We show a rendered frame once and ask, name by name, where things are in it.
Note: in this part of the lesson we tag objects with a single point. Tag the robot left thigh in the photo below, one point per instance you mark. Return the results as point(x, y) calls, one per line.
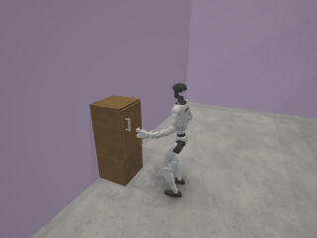
point(175, 148)

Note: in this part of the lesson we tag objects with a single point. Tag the left robot forearm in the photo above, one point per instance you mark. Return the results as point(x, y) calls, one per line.
point(162, 133)

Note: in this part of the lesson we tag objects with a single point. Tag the cupboard door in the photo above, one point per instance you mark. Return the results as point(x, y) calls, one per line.
point(130, 140)

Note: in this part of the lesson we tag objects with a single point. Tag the handle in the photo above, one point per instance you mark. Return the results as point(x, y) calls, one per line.
point(129, 124)

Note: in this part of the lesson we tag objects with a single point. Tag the left robot hand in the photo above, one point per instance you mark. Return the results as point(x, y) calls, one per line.
point(143, 134)

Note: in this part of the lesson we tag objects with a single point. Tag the left robot upper arm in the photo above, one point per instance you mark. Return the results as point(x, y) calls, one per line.
point(175, 112)

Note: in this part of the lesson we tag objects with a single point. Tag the right robot upper arm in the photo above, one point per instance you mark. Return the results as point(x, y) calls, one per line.
point(189, 111)

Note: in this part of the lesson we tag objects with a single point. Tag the left robot shin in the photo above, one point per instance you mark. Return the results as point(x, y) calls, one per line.
point(169, 177)

